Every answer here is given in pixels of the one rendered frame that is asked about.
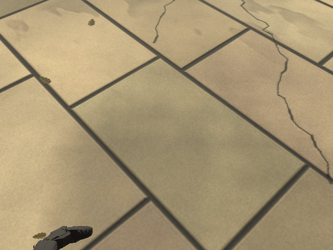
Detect left robot hand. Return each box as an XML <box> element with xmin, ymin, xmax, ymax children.
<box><xmin>33</xmin><ymin>226</ymin><xmax>93</xmax><ymax>250</ymax></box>

